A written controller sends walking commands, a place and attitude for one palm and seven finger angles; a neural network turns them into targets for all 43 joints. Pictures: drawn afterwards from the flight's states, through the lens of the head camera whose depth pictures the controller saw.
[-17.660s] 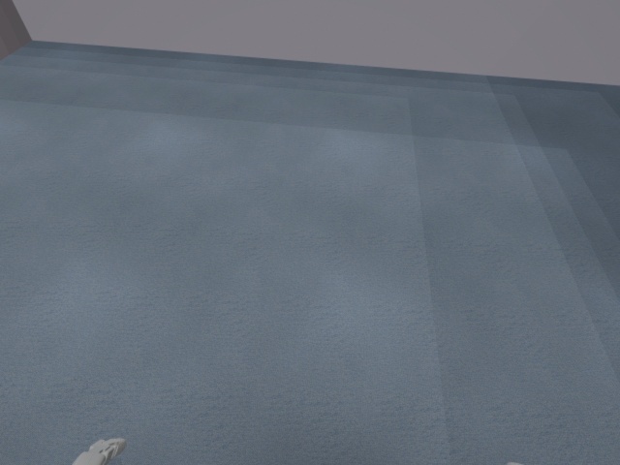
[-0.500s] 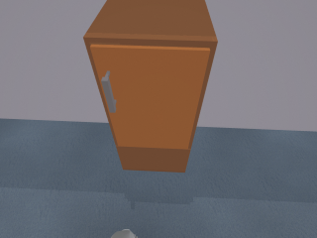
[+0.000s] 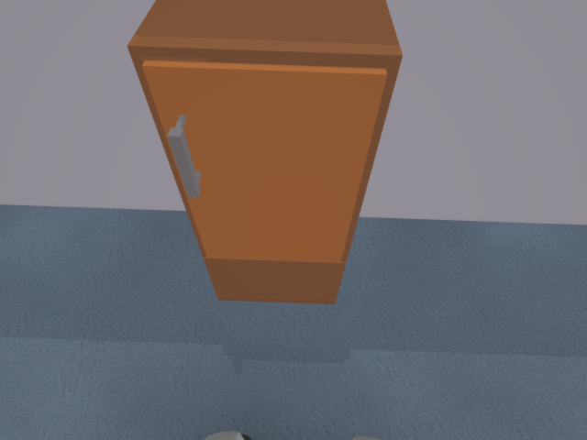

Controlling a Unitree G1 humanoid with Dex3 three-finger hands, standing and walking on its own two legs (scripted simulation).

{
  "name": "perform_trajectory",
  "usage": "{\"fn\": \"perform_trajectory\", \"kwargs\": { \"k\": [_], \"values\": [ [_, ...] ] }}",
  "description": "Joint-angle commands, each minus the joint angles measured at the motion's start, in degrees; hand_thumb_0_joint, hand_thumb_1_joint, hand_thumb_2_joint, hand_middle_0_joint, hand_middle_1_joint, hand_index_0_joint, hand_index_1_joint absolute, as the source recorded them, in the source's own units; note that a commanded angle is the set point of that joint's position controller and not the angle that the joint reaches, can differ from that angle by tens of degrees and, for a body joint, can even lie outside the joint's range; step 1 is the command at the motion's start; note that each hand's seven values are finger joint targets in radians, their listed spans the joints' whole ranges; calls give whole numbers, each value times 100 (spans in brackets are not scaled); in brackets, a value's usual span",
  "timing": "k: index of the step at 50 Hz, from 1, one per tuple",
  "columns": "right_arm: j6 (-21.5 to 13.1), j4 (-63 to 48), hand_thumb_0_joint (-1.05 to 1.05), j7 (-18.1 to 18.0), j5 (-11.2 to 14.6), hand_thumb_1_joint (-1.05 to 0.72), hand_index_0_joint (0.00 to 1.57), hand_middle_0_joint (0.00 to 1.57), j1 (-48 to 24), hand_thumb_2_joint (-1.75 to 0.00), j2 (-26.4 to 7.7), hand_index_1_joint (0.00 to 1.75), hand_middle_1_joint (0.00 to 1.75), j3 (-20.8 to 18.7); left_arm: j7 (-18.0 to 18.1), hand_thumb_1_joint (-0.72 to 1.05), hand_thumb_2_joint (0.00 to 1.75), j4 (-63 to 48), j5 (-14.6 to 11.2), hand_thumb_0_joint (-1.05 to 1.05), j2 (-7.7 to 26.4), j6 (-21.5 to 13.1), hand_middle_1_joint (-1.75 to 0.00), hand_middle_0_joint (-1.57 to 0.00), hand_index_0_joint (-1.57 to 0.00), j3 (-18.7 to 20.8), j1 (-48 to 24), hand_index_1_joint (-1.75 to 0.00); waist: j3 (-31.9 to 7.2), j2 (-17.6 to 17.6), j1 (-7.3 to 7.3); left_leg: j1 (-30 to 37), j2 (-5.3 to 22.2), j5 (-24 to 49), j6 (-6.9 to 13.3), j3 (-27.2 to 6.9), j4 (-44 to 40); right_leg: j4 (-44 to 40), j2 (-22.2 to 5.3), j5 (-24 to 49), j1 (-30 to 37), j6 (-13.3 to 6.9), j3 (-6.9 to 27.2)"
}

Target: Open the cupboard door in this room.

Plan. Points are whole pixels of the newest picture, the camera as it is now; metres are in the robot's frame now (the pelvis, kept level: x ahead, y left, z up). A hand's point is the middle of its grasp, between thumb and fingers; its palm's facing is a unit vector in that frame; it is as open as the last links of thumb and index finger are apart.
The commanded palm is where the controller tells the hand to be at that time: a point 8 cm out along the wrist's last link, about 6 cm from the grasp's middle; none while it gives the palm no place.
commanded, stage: come to a stop and stand still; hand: left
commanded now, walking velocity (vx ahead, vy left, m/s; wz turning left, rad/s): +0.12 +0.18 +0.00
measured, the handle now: (188, 158) +0.58 +0.24 +0.00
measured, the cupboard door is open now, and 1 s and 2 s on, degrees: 0 0 0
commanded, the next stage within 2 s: look again from close up in 1.06 s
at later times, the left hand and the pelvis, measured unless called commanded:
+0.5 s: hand out of the picture -0.02 +0.19 -0.17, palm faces +0.11 -0.97 -0.23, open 7.3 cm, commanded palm none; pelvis -0.02 +0.00 +0.00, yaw +3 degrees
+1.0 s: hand out of the picture +0.02 +0.19 -0.17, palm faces +0.05 -0.98 -0.20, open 7.3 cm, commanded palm none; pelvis +0.01 +0.02 +0.01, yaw +2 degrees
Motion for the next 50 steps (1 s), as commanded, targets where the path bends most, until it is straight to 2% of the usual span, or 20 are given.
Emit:
{"fn": "perform_trajectory", "kwargs": {
  "k": [1, 2, 3, 4, 5, 8, 10, 17, 21, 22, 23, 24, 25, 26, 27, 29, 32, 34, 37, 50],
  "values": [
    [-37, -199, 0, 105, 81, -90, 20, 20, 178, -90, -578, 30, 30, -84, -18, 90, 90, 167, 52, 0, 239, -236, -30, -20, -20, -72, 1291, -30, -957, 193, 264, -372, 333, -1353, 250, -539, -102, -2495, -170, 1075, 1499, -3, -40],
    [14, -260, 0, 139, 142, -90, 20, 20, 325, -90, -181, 30, 30, 9, -8, 90, 90, 47, 96, 0, 678, -304, -30, -20, -20, -57, 951, -30, -652, -1092, 121, -753, -182, -1939, -88, -304, 604, -3322, -1216, -27, 1003, -382, 1433],
    [79, -414, 0, 184, 110, -90, 20, 20, 31, -90, -329, 30, 30, 11, -11, 90, 90, -183, 58, 0, 990, -260, -30, -20, -20, -35, 554, -30, -17, -1385, 216, -605, -163, -2032, -96, -447, 1058, -4028, -1848, -1119, -145, -767, 2144],
    [108, -421, 0, 239, 77, -90, 20, 20, 103, -90, -463, 30, 30, -38, -21, 90, 90, -331, 79, 0, 1098, -209, -30, -20, -20, -17, 219, -30, 172, -985, 108, -368, -166, -1895, -54, -542, 1474, -4146, -1890, -1662, -728, -903, 1980],
    [165, -357, 0, 232, 47, -90, 20, 20, 101, -90, -488, 30, 30, -37, 3, 90, 90, -352, 66, 0, 1082, -253, -30, -20, -20, 34, 121, -30, 415, -1418, 154, -667, -166, -1690, -37, -699, 1776, -4211, -1752, -1662, -791, -846, 2260],
    [130, -58, 0, 259, 16, -90, 20, 20, 753, -90, -596, 30, 30, -57, 12, 90, 90, -342, 37, 0, 826, -278, -30, -20, -20, 5, -16, -30, 363, -933, -62, -726, -222, -1020, -28, -705, 2360, -3763, -1439, -165, -240, -751, 1408],
    [104, -25, 0, 270, 17, -90, 20, 20, 991, -90, -606, 30, 30, -51, -2, 90, 90, -369, 19, 0, 803, -308, -30, -20, -20, 29, 155, -30, 3, -831, -6, -804, -303, -822, -102, -640, 2543, -3504, -1312, 536, 338, -713, 1039],
    [18, -273, 0, 213, 52, -90, 20, 20, 695, -90, -542, 30, 30, 13, 40, 90, 90, -137, 68, 0, 750, -325, -30, -20, -20, 91, 810, -30, -562, -1001, 377, -839, -275, -1530, -174, -586, 1524, -3098, -1592, 1839, 1608, -1102, 1240],
    [-112, -47, 0, 136, 97, -90, 20, 20, 1229, -90, -346, 30, 30, 109, 31, 90, 90, -31, 28, 0, 749, -292, -30, -20, -20, 77, 543, -30, -932, -1110, 92, 621, -481, -733, -117, -330, -390, -2533, -1183, 2497, 1223, -840, 810],
    [-162, 61, 0, 123, 114, -90, 20, 20, 1473, -90, -393, 30, 30, 116, 31, 90, 90, -53, -11, 0, 640, -269, -30, -20, -20, 54, 389, -30, -961, -884, -43, 1186, -397, -201, -92, -390, -916, -2178, -925, 2324, 882, -646, 578],
    [-219, 108, 0, 98, 94, -90, 20, 20, 1547, -90, -613, 30, 30, 102, 21, 90, 90, -77, -59, 0, 400, -238, -30, -20, -20, -12, 435, -30, -1083, -65, -45, 1680, 49, 224, 30, -772, -1056, -1749, -561, 1796, 421, -425, 272],
    [-230, 62, 0, 67, 53, -90, 20, 20, 1454, -90, -937, 30, 30, 49, -10, 90, 90, -89, -77, 0, 117, -210, -30, -20, -20, -83, 502, -30, -948, 945, -11, 1580, 882, 715, 370, -1706, -1153, -1360, -165, 865, -98, -175, -165],
    [-180, 16, 0, 46, 46, -90, 20, 20, 1257, -90, -1032, 30, 30, 46, -7, 90, 90, -71, -48, 0, 12, -195, -30, -20, -20, -123, 392, -30, -633, 1174, 5, 994, 1221, 574, 688, -1902, -1451, -1024, -57, 37, -31, -103, -254],
    [-161, -18, 0, 31, 20, -90, 20, 20, 1063, -90, -983, 30, 30, 75, -24, 90, 90, -61, -21, 0, -11, -197, -30, -20, -20, -136, 333, -30, -310, 825, 57, 512, 1119, 180, 739, -1659, -1528, -864, -42, 19, 84, -122, -163],
    [-206, 35, 0, 1, 26, -90, 20, 20, 869, -90, -810, 30, 30, 111, -30, 90, 90, 59, -12, 0, -54, -150, -30, -20, -20, -161, 322, -30, -165, 1348, 89, 484, 953, 386, 717, -1556, -1667, -713, -131, 106, 58, -89, -177],
    [-224, 110, 0, -44, 44, -90, 20, 20, 872, -90, -614, 30, 30, 189, -51, 90, 90, 194, -19, 0, 13, -158, -30, -20, -20, -196, 354, -30, -125, 1362, 74, 660, 695, 1575, 686, -1176, -1334, -792, -127, 332, 176, -108, -89],
    [-249, 219, 0, -73, 91, -90, 20, 20, 969, -90, -607, 30, 30, 173, -51, 90, 90, 391, -42, 0, 41, -256, -30, -20, -20, -230, 622, -30, -338, 701, 104, 1206, 477, 2510, 498, -902, -696, -1974, -117, 1283, 546, -90, -108],
    [-275, 243, 0, -75, 132, -90, 20, 20, 1058, -90, -508, 30, 30, 184, -3, 90, 90, 542, -32, 0, 163, -321, -30, -20, -20, -248, 813, -30, -603, 149, 55, 1094, 189, 2007, 241, -737, -393, -2243, -404, 3112, 1129, -219, 235],
    [-224, 312, 0, -51, 129, -90, 20, 20, 1101, -90, -478, 30, 30, 181, 25, 90, 90, 548, -39, 0, 208, -338, -30, -20, -20, -265, 578, -30, -444, -595, -49, 1015, 130, 1158, 115, -725, -552, -2169, -474, 3315, 1082, -327, 231],
    [-288, 581, 0, -81, 110, -90, 20, 20, 1264, -90, -408, 30, 30, 276, 60, 90, 90, 548, -77, 0, 156, -309, -30, -20, -20, -291, 526, -30, -473, 282, -5, 1165, 171, 1666, 110, -720, -808, -2316, -385, 3035, 1415, -281, 54]
  ]
}}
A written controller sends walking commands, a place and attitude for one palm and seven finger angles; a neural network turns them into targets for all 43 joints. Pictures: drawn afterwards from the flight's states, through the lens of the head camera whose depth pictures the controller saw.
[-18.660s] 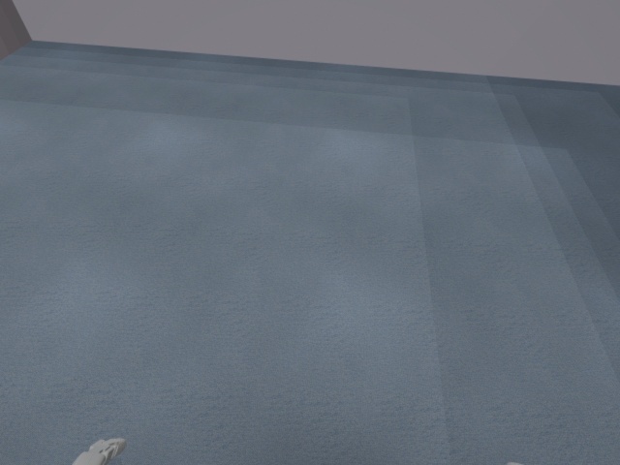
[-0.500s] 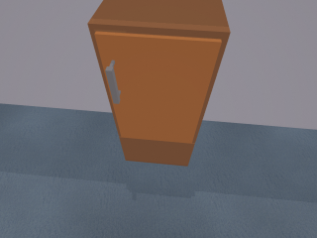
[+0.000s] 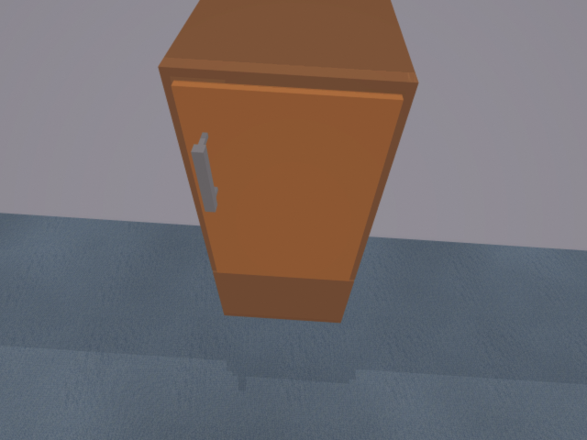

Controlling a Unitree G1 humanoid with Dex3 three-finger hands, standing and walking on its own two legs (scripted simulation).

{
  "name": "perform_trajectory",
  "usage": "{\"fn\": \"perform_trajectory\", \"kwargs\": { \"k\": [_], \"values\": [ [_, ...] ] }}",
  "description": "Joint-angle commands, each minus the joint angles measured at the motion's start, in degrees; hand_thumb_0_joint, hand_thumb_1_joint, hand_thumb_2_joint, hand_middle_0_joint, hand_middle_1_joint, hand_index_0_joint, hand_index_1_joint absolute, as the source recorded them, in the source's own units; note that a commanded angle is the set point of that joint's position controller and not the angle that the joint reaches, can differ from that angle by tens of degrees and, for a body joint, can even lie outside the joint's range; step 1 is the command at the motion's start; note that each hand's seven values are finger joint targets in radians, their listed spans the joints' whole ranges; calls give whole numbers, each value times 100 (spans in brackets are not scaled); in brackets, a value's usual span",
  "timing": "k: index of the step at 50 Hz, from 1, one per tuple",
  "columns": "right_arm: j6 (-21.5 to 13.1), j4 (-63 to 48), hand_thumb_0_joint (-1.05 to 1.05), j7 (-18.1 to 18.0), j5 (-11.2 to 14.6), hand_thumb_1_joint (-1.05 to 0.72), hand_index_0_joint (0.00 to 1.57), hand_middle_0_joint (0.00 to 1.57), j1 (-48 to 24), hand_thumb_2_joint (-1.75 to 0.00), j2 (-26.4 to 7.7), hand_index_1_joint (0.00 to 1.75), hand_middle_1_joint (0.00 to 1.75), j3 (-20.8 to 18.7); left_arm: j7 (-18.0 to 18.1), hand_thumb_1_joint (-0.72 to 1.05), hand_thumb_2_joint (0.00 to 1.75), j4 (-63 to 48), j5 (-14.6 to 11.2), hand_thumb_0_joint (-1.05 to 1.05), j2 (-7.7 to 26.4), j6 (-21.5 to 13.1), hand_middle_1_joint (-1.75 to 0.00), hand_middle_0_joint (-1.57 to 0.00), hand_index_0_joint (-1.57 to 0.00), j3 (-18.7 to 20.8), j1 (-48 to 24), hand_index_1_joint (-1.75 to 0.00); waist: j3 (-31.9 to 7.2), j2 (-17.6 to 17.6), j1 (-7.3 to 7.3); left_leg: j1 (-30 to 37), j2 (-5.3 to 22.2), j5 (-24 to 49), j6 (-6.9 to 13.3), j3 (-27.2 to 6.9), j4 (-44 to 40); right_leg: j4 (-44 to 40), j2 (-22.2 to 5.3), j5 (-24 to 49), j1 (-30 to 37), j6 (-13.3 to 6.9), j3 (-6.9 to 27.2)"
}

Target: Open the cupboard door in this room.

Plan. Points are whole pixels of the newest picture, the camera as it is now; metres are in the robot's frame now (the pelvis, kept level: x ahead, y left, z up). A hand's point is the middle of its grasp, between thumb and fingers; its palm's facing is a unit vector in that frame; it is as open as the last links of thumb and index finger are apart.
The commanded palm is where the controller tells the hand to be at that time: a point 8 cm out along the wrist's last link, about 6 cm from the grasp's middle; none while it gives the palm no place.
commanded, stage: come to a stop and stand still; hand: left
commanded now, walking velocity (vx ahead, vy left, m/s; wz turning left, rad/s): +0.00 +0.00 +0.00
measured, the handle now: (207, 173) +0.58 +0.21 -0.01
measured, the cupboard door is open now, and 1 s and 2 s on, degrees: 0 0 0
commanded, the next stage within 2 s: look again from close up in 0.06 s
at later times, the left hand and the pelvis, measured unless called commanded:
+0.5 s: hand out of the picture -0.02 +0.18 -0.18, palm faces +0.01 -0.97 -0.22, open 7.4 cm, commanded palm none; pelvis -0.03 +0.01 -0.01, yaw -1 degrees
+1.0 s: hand out of the picture -0.03 +0.14 -0.19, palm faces +0.06 -0.98 -0.16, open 7.4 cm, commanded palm none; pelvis -0.01 -0.02 -0.01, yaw +0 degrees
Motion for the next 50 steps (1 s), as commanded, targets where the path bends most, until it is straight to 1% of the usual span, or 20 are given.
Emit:
{"fn": "perform_trajectory", "kwargs": {
  "k": [1, 7, 8, 9, 10, 11, 12, 14, 17, 21, 23, 25, 31, 37, 39, 41, 44, 47, 49, 50],
  "values": [
    [-82, -66, 0, -19, 8, -90, 20, 20, 484, -90, -567, 30, 30, -52, 1, 90, 90, -120, -27, 0, 504, -71, -30, -20, -20, 66, 388, -30, -95, 285, 20, -226, 629, 2623, 11, -347, -302, -180, -480, 2022, 316, -189, 297],
    [-87, -17, 0, -24, 20, -90, 20, 20, 604, -90, -536, 30, 30, -70, 8, 90, 90, -112, -21, 0, 468, -68, -30, -20, -20, 54, 403, -30, 33, 161, 18, -232, 643, 2553, 27, -347, -360, -243, -458, 1896, 296, -172, 261],
    [-164, -462, 0, 52, 70, -90, 20, 20, 108, -90, -779, 30, 30, -56, 245, 90, 90, 11, 45, 0, 634, -256, -30, -20, -20, 58, 870, -30, -79, 68, 171, -672, 650, 3534, -83, -164, 972, 15, -663, 4184, 159, -188, 635],
    [-140, -596, 0, 87, -8, -90, 20, 20, 618, -90, -575, 30, 30, -64, 198, 90, 90, -228, 33, 0, 838, -310, -30, -20, -20, 146, 833, -30, -539, 254, -83, -806, 435, 1765, -33, -261, 657, 332, -873, 3987, 606, -388, 601],
    [-136, -562, 0, 70, -13, -90, 20, 20, 615, -90, -475, 30, 30, -45, 134, 90, 90, -256, 3, 0, 678, -297, -30, -20, -20, 67, 593, -30, -283, 531, -96, -841, 427, 1521, 22, -300, 199, 413, -784, 3432, 332, -406, 533],
    [-159, -521, 0, 89, -26, -90, 20, 20, 776, -90, -486, 30, 30, -11, 104, 90, 90, -268, 19, 0, 562, -260, -30, -20, -20, 25, 587, -30, -409, 604, -84, -795, 573, 1935, 43, -408, 130, 410, -577, 2172, 258, -412, 380],
    [-176, -574, 0, 90, -51, -90, 20, 20, 801, -90, -504, 30, 30, 3, 77, 90, 90, -334, 25, 0, 479, -237, -30, -20, -20, 26, 579, -30, -405, 689, -31, -753, 660, 2473, 105, -413, 202, 458, -420, 1646, 201, -385, 301],
    [-176, -602, 0, 56, -54, -90, 20, 20, 878, -90, -617, 30, 30, -3, 51, 90, 90, -352, 9, 0, 384, -202, -30, -20, -20, 34, 593, -30, -529, 489, -52, -501, 730, 3137, 175, -459, 269, 583, -287, 1300, 129, -364, 174],
    [-135, -697, 0, 41, -44, -90, 20, 20, 752, -90, -622, 30, 30, 19, 8, 90, 90, -375, 20, 0, 353, -120, -30, -20, -20, 21, 507, -30, 158, 341, -23, -825, 697, 2293, 234, -482, 22, 442, -250, 674, -222, -326, 211],
    [-90, -725, 0, 84, -39, -90, 20, 20, 685, -90, -628, 30, 30, 47, -40, 90, 90, -396, 26, 0, 363, -63, -30, -20, -20, 15, 529, -30, 742, 69, -5, -1352, 585, 311, 245, -577, -476, 151, -219, -10, -501, -301, 381],
    [-85, -709, 0, 96, -45, -90, 20, 20, 681, -90, -616, 30, 30, 53, -61, 90, 90, -408, 40, 0, 379, -60, -30, -20, -20, 22, 597, -30, 803, 184, 20, -1484, 544, -162, 260, -608, -608, 117, -208, -134, -503, -314, 420],
    [-85, -694, 0, 100, -46, -90, 20, 20, 684, -90, -620, 30, 30, 60, -72, 90, 90, -389, 37, 0, 385, -67, -30, -20, -20, 27, 664, -30, 723, 74, 26, -1449, 514, -424, 260, -582, -644, 46, -232, -220, -513, -323, 468],
    [-134, -581, 0, 82, -34, -90, 20, 20, 763, -90, -561, 30, 30, 77, -83, 90, 90, -373, 22, 0, 389, -123, -30, -20, -20, 41, 740, -30, 199, 57, 14, -1010, 489, 303, 240, -415, -400, -2, -318, 206, -384, -326, 571],
    [-124, -417, 0, 64, -19, -90, 20, 20, 842, -90, -452, 30, 30, 84, -75, 90, 90, -301, 29, 0, 365, -153, -30, -20, -20, 50, 748, -30, 211, -127, -19, -899, 475, 638, 188, -324, -228, -27, -358, 552, -383, -349, 581],
    [-127, -369, 0, 60, -25, -90, 20, 20, 833, -90, -432, 30, 30, 90, -72, 90, 90, -267, 21, 0, 349, -160, -30, -20, -20, 48, 767, -30, 184, -6, -11, -857, 465, 790, 174, -301, -188, -13, -379, 747, -371, -355, 590],
    [-113, -322, 0, 69, -48, -90, 20, 20, 904, -90, -439, 30, 30, 88, -85, 90, 90, -263, 42, 0, 379, -156, -30, -20, -20, 86, 846, -30, 74, 56, 18, -883, 405, 246, 181, -200, -53, 8, -390, 45, -308, -419, 633],
    [-79, -349, 0, 109, -79, -90, 20, 20, 921, -90, -373, 30, 30, 83, -107, 90, 90, -283, 68, 0, 480, -146, -30, -20, -20, 155, 889, -30, 333, -147, 47, -1244, 235, -433, 179, -52, 271, -186, -498, -1063, -435, -570, 886],
    [-59, -438, 0, 145, -84, -90, 20, 20, 864, -90, -273, 30, 30, 67, -109, 90, 90, -297, 75, 0, 643, -150, -30, -20, -20, 252, 1111, -30, 536, -645, 120, -1664, 33, -606, 142, 172, 981, -647, -839, -1733, -422, -809, 1398],
    [-88, -487, 0, 159, -90, -90, 20, 20, 836, -90, -215, 30, 30, 46, -95, 90, 90, -324, 79, 0, 689, -179, -30, -20, -20, 321, 1194, -30, 548, -750, 94, -1648, 66, -486, 143, 259, 1347, -816, -1134, -1465, -545, -986, 1671],
    [-115, -470, 0, 162, -88, -90, 20, 20, 927, -90, -195, 30, 30, 56, -96, 90, 90, -371, 84, 0, 701, -193, -30, -20, -20, 338, 1104, -30, 516, -661, 37, -1485, 90, -402, 147, 236, 1185, -683, -1126, -1179, -613, -1001, 1546]
  ]
}}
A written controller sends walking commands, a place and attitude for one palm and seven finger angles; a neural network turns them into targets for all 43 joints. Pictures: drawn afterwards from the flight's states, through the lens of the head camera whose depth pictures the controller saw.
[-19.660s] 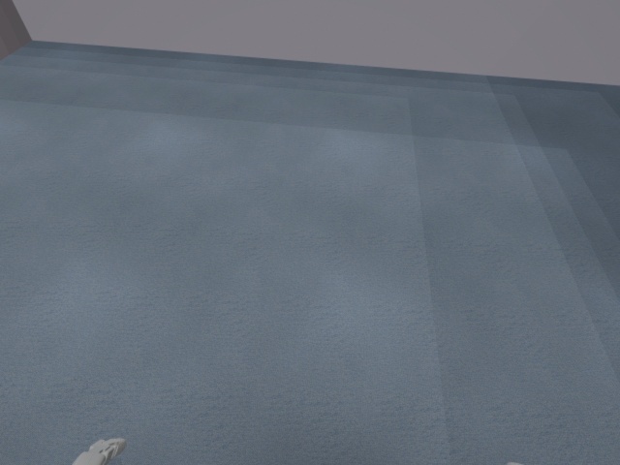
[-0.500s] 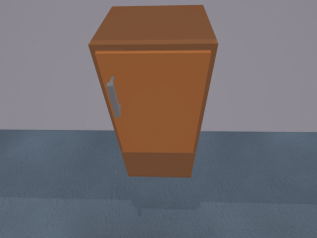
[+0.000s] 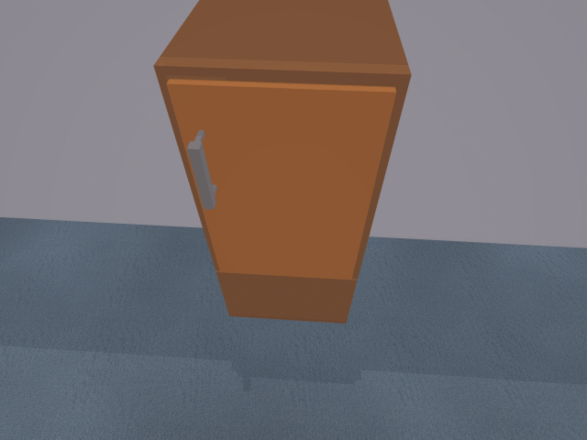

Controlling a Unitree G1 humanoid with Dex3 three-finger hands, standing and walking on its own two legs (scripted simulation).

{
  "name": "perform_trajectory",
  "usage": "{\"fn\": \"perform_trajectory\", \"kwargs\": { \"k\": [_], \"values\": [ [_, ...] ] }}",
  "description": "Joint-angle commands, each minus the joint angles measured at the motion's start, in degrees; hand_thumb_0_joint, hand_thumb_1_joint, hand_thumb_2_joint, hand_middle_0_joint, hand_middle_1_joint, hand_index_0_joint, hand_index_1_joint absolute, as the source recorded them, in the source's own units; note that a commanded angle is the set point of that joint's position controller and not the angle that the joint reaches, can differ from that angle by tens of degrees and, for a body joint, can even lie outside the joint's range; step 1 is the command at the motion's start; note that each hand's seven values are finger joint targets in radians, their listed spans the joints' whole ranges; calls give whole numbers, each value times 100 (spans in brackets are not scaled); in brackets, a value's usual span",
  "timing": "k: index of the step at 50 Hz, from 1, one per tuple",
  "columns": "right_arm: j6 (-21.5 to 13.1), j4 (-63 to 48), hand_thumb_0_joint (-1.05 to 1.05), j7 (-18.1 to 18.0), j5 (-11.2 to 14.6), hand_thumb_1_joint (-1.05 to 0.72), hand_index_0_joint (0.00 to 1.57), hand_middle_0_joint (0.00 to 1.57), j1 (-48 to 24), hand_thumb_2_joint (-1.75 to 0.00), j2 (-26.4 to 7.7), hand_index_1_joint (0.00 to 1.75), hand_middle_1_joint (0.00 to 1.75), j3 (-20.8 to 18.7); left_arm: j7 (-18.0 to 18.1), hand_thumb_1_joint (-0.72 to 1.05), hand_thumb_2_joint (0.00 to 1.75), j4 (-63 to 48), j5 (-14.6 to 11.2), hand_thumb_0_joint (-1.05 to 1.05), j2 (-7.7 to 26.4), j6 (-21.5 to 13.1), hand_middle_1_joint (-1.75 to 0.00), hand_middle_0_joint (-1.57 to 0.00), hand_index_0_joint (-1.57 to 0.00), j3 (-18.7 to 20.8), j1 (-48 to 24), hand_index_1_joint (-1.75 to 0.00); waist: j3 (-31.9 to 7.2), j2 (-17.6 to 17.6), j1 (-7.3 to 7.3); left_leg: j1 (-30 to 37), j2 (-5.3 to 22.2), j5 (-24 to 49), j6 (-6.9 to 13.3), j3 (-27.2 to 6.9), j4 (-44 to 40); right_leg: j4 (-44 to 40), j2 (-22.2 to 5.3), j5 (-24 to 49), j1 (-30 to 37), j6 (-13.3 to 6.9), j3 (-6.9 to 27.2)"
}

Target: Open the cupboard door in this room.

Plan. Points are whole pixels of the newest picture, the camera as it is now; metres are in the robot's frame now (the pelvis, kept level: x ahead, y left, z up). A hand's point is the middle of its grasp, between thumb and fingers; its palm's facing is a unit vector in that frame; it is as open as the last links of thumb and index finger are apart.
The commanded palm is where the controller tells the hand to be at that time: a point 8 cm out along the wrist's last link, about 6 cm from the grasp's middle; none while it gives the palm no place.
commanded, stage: shuffle to correct the standing spot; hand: left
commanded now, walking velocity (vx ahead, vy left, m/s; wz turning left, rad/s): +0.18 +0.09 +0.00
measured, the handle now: (205, 171) +0.59 +0.22 +0.00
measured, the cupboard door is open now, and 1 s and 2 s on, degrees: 0 0 0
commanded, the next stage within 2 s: come to a stop and stand still in 0.02 s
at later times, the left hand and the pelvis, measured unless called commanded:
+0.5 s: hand out of the picture +0.12 +0.19 -0.16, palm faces +0.04 -0.97 -0.25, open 7.3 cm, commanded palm none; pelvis +0.06 +0.00 +0.01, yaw +1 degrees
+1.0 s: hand out of the picture +0.06 +0.24 -0.16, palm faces +0.02 -0.96 -0.27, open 7.4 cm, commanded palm none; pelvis +0.04 +0.05 +0.00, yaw -1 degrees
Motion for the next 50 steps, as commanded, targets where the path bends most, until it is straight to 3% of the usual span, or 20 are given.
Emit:
{"fn": "perform_trajectory", "kwargs": {
  "k": [1, 5, 7, 11, 13, 15, 18, 27, 28, 30, 31, 32, 33, 34, 35, 36, 38, 41, 44, 50],
  "values": [
    [-169, -203, 0, 34, 8, -90, 20, 20, 512, -90, -175, 30, 30, -30, 40, 90, 90, -220, 1, 0, 960, -93, -30, -20, -20, 272, 388, -30, 603, -674, -76, -474, -56, 223, 108, 285, -282, -1320, -1100, -485, -320, -742, 1327],
    [-289, 217, 0, -88, -48, -90, 20, 20, 1616, -90, -750, 30, 30, -145, 2, 90, 90, -633, 13, 0, 377, -118, -30, -20, -20, 149, -396, -30, 492, 1803, -455, 1098, 1429, 3766, 957, -1558, -1371, 1580, 223, -1152, -1887, -173, -319],
    [-305, 171, 0, -131, -66, -90, 20, 20, 1620, -90, -659, 30, 30, -110, 1, 90, 90, -770, -12, 0, 453, -164, -30, -20, -20, 164, -789, -30, 569, 1221, -507, 1575, 1685, 5577, 1345, -1576, -1079, 2144, -22, -1698, -2486, -256, -16],
    [-275, -148, 0, -205, 19, -90, 20, 20, 632, -90, -765, 30, 30, -89, -42, 90, 90, -567, -70, 0, 280, -142, -30, -20, -20, 190, -204, -30, 214, 552, 131, 519, 941, 6172, 596, -405, -540, 129, 60, 218, -354, -153, -264],
    [-304, -314, 0, -214, 161, -90, 20, 20, 431, -90, -805, 30, 30, -156, 44, 90, 90, -205, -64, 0, 909, -210, -30, -20, -20, 303, 873, -30, -549, -360, 500, -497, 409, 4368, 157, -118, 504, -298, -611, 3632, 1568, -424, 701],
    [-201, -401, 0, -215, 222, -90, 20, 20, 412, -90, -364, 30, 30, -196, 108, 90, 90, -117, -72, 0, 1350, -174, -30, -20, -20, 300, 1041, -30, -800, -1018, 388, -1055, -229, -1248, -76, -108, 2056, -529, -2358, 7097, 1600, -1657, 1892],
    [49, -379, 0, -155, 156, -90, 20, 20, 109, -90, -19, 30, 30, -191, 189, 90, 90, -417, 11, 0, 959, -60, -30, -20, -20, 194, 88, -30, 124, -1307, 122, -1303, -23, -1249, -126, -268, 2262, -748, -1840, 6017, 463, -1402, 1180],
    [85, -430, 0, -18, 77, -90, 20, 20, 217, -90, -94, 30, 30, -277, 146, 90, 90, -826, -4, 0, 1182, 113, -30, -20, -20, 373, -414, -30, -318, -986, -169, 21, -168, 1165, -281, 299, -481, -402, -1173, 3032, -122, -700, 746],
    [45, -421, 0, -27, 56, -90, 20, 20, 309, -90, -303, 30, 30, -294, 135, 90, 90, -879, -33, 0, 1055, 146, -30, -20, -20, 343, -396, -30, -357, -429, -171, 456, 51, 1932, -191, 116, -848, -79, -905, 2338, -359, -469, 637],
    [-11, -685, 0, -64, -18, -90, 20, 20, 9, -90, -907, 30, 30, -341, 139, 90, 90, -992, -98, 0, 618, 225, -30, -20, -20, 245, -293, -30, -208, 1423, -43, -132, 1736, 4081, 856, -1655, -1574, 1087, -56, -1166, -634, 58, 110],
    [23, -791, 0, -49, -62, -90, 20, 20, -283, -90, -924, 30, 30, -317, 165, 90, 90, -1002, -70, 0, 666, 262, -30, -20, -20, 232, -312, -30, -54, 1047, -38, -745, 1762, 3199, 1089, -1549, -1716, 1616, -77, -1447, -387, -17, 342],
    [-20, -872, 0, -87, -57, -90, 20, 20, -556, -90, -759, 30, 30, -277, 158, 90, 90, -984, -51, 0, 544, 283, -30, -20, -20, 210, -327, -30, 193, 1204, 76, -997, 1628, 2877, 1111, -1567, -1927, 1789, -112, -1335, -486, -25, 428],
    [-26, -1176, 0, -106, 95, -90, 20, 20, -1520, -90, -1367, 30, 30, -432, 295, 90, 90, -520, -152, 0, 938, 162, -30, -20, -20, 88, 529, -30, -285, 1457, 455, -837, 1492, 3934, 699, -866, 7, 474, -612, -478, -293, -216, 1284],
    [87, -1418, 0, 47, 90, -90, 20, 20, -1326, -90, -679, 30, 30, -313, 244, 90, 90, -797, -30, 0, 1175, 34, -30, -20, -20, 138, 375, -30, -214, 51, 399, -1301, 416, 1349, 229, -99, 493, -956, -739, 381, -61, -177, 1589],
    [136, -1523, 0, 79, 84, -90, 20, 20, -1100, -90, -436, 30, 30, -282, 193, 90, 90, -868, -4, 0, 1387, -59, -30, -20, -20, 187, 95, -30, -6, -389, 87, -1310, -6, -96, -83, 142, 909, -1448, -1561, 1007, -415, -566, 2681],
    [132, -1439, 0, 110, 58, -90, 20, 20, -761, -90, -392, 30, 30, -241, 198, 90, 90, -905, 13, 0, 1474, -145, -30, -20, -20, 138, -107, -30, -155, -600, -99, -1193, 1, -400, -87, -89, 1115, -1354, -1609, 1680, -377, -977, 2636],
    [64, -1267, 0, 136, 85, -90, 20, 20, -10, -90, -387, 30, 30, -278, 156, 90, 90, -1076, 43, 0, 1440, -85, -30, -20, -20, 140, -634, -30, -512, -347, -475, -6, -132, 402, -104, 76, -371, -691, -923, 768, -722, -623, 1235],
    [-48, -1294, 0, 64, 5, -90, 20, 20, -227, -90, -1080, 30, 30, -367, 159, 90, 90, -1000, -22, 0, 864, 108, -30, -20, -20, 64, -315, -30, 239, 982, -130, -729, 1138, 515, 564, -1670, -1753, 430, 155, -860, -865, 7, 313],
    [-36, -1424, 0, 22, 5, -90, 20, 20, -665, -90, -979, 30, 30, -291, 94, 90, 90, -786, 7, 0, 831, 109, -30, -20, -20, 22, 18, -30, 602, 445, 126, -1314, 867, -84, 602, -1301, -1826, 102, 33, -255, -433, -68, 467],
    [-61, -1284, 0, 47, 16, -90, 20, 20, -476, -90, -930, 30, 30, -285, 58, 90, 90, -736, -4, 0, 969, 50, -30, -20, -20, 15, -52, -30, 199, 80, -4, -843, 499, -765, 292, -1006, -1951, -666, -90, -227, -371, -130, 844]
  ]
}}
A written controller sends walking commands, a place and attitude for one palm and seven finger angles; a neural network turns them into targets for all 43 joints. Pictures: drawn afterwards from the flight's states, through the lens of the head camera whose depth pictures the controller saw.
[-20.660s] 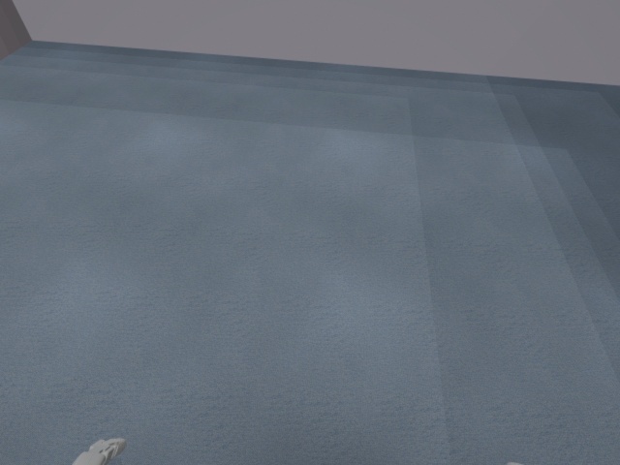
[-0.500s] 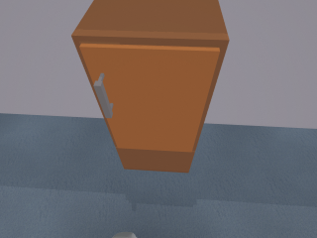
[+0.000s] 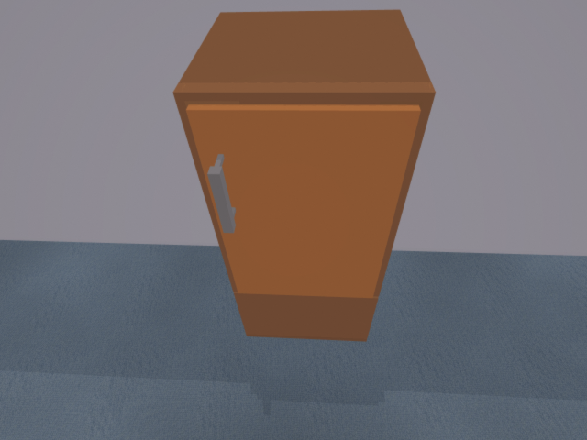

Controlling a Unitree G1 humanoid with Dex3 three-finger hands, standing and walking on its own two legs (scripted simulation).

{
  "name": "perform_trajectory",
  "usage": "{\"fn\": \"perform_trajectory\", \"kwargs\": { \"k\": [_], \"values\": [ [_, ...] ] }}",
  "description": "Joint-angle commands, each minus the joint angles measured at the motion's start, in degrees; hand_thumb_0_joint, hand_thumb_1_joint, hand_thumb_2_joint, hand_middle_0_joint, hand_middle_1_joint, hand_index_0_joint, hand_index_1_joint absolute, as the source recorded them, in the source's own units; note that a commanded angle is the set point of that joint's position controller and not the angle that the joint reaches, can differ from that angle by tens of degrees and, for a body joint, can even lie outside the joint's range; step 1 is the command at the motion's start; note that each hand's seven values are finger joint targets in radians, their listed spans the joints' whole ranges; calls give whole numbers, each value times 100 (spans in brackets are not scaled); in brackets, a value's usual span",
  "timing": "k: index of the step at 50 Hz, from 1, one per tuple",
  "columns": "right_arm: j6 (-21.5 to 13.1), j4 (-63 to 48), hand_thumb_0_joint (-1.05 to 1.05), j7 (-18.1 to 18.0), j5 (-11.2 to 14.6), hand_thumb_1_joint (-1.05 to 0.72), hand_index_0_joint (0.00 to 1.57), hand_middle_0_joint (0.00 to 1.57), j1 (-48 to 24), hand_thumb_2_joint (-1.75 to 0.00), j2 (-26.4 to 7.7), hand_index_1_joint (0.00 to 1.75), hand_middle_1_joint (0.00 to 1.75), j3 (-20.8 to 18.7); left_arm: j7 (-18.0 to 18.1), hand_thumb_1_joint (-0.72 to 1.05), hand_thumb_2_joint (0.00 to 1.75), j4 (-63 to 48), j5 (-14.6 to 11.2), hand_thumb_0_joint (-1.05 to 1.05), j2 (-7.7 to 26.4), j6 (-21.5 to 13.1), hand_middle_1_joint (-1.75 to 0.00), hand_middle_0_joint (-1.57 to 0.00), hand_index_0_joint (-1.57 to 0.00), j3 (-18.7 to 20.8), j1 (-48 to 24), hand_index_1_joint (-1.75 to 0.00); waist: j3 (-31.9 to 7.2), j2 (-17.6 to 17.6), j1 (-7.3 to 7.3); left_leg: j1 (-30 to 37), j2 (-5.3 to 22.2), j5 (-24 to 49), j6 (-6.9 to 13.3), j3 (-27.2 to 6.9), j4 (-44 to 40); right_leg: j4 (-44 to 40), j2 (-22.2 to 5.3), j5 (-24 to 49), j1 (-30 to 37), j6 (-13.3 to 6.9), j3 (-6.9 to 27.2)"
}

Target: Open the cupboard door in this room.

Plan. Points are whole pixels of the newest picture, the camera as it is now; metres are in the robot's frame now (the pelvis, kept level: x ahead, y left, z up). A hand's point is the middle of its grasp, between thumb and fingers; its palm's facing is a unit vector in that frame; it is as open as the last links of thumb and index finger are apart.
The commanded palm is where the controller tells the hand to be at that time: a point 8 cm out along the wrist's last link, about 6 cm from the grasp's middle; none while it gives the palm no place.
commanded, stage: come to a stop and stand still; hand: left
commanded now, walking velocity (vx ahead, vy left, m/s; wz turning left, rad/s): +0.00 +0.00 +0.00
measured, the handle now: (224, 194) +0.55 +0.18 +0.00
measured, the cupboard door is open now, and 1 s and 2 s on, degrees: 0 0 0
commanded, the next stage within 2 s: look again from close up in 0.06 s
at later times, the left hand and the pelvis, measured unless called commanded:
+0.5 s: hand out of the picture +0.06 +0.14 -0.16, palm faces -0.01 -0.97 -0.23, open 7.3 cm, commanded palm none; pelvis +0.04 -0.04 +0.01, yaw +0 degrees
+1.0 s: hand out of the picture +0.10 +0.13 -0.16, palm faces +0.03 -0.96 -0.26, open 7.4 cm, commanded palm none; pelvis +0.06 -0.06 +0.01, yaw +0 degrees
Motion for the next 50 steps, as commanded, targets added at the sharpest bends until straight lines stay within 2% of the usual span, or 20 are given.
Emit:
{"fn": "perform_trajectory", "kwargs": {
  "k": [1, 4, 11, 15, 19, 24, 27, 33, 38, 39, 41, 43, 46, 48, 50],
  "values": [
    [-141, -290, 0, 24, 2, -90, 20, 20, 78, -90, -697, 30, 30, -100, -13, 90, 90, -239, -5, 0, 555, -117, -30, -20, -20, 78, 163, -30, 233, -170, -30, -267, 870, -1664, 58, -1232, -1655, -674, -36, -599, -234, -260, 174],
    [-160, -184, 0, 28, 11, -90, 20, 20, 170, -90, -668, 30, 30, -64, -13, 90, 90, -190, -10, 0, 567, -157, -30, -20, -20, 61, 169, -30, 150, -386, -58, -95, 779, -1288, 24, -1078, -1526, -895, -145, -595, -245, -270, 316],
    [-190, 148, 0, 24, 21, -90, 20, 20, 393, -90, -542, 30, 30, 11, -10, 90, 90, -60, -42, 0, 626, -202, -30, -20, -20, 42, 95, -30, 207, -317, -125, 134, 681, -753, -71, -861, -1354, -1155, -263, -627, -365, -297, 471],
    [-235, 319, 0, 6, 30, -90, 20, 20, 504, -90, -448, 30, 30, 62, -2, 90, 90, 25, -62, 0, 626, -255, -30, -20, -20, 39, 75, -30, 48, -442, -132, 347, 629, 12, -116, -689, -1127, -1175, -339, -106, -168, -319, 500],
    [-267, 483, 0, -20, 38, -90, 20, 20, 521, -90, -421, 30, 30, 84, 14, 90, 90, 121, -72, 0, 579, -276, -30, -20, -20, 36, 79, -30, -48, -331, -106, 507, 675, 551, -137, -633, -1032, -1070, -327, 545, 18, -311, 448],
    [-276, 631, 0, -53, 42, -90, 20, 20, 482, -90, -387, 30, 30, 98, 28, 90, 90, 230, -76, 0, 594, -287, -30, -20, -20, 50, 70, -30, -64, -227, -70, 582, 705, 938, -163, -574, -958, -996, -346, 1177, 241, -324, 404],
    [-262, 690, 0, -65, 46, -90, 20, 20, 470, -90, -353, 30, 30, 100, 31, 90, 90, 247, -68, 0, 605, -290, -30, -20, -20, 54, 40, -30, -24, -314, -77, 609, 710, 990, -184, -550, -927, -1011, -342, 1380, 315, -337, 382],
    [-263, 748, 0, -91, 39, -90, 20, 20, 394, -90, -423, 30, 30, 87, 41, 90, 90, 259, -70, 0, 628, -289, -30, -20, -20, 83, -26, -30, -124, -213, -81, 803, 752, 1345, -208, -508, -890, -951, -334, 1769, 426, -336, 335],
    [-241, 764, 0, -105, 39, -90, 20, 20, 292, -90, -451, 30, 30, 73, 47, 90, 90, 262, -63, 0, 656, -296, -30, -20, -20, 99, -46, -30, -90, -415, -79, 865, 754, 1366, -238, -461, -862, -990, -361, 2090, 486, -337, 331],
    [-238, 760, 0, -108, 41, -90, 20, 20, 267, -90, -470, 30, 30, 80, 48, 90, 90, 253, -70, 0, 668, -292, -30, -20, -20, 96, -62, -30, -60, -370, -88, 873, 753, 1392, -243, -471, -865, -989, -351, 2130, 481, -343, 348],
    [-222, 709, 0, -121, 56, -90, 20, 20, 202, -90, -503, 30, 30, 46, 73, 90, 90, 169, -73, 0, 764, -281, -30, -20, -20, 137, -115, -30, -123, -255, -71, 894, 772, 1808, -264, -464, -833, -863, -415, 2651, 530, -356, 388],
    [-168, 648, 0, -142, 55, -90, 20, 20, 218, -90, -422, 30, 30, 37, 106, 90, 90, 114, -70, 0, 705, -232, -30, -20, -20, 163, -34, -30, -193, -224, -50, 937, 790, 2306, -293, -408, -647, -661, -471, 3136, 562, -351, 408],
    [-64, 490, 0, -152, 27, -90, 20, 20, 170, -90, -513, 30, 30, -42, 132, 90, 90, 4, -61, 0, 834, -164, -30, -20, -20, 248, 13, -30, -323, -260, -15, 839, 761, 2310, -333, -297, -359, -471, -605, 3455, 606, -437, 530],
    [-10, 378, 0, -154, 20, -90, 20, 20, 136, -90, -542, 30, 30, -87, 140, 90, 90, -83, -44, 0, 923, -129, -30, -20, -20, 310, 18, -30, -398, -430, -6, 650, 692, 2168, -376, -197, -120, -374, -734, 3815, 709, -508, 640],
    [55, 254, 0, -142, 20, -90, 20, 20, 57, -90, -517, 30, 30, -131, 145, 90, 90, -138, -36, 0, 1017, -89, -30, -20, -20, 352, 45, -30, -326, -752, 38, 348, 516, 1441, -428, -127, 248, -461, -1002, 4125, 724, -701, 926]
  ]
}}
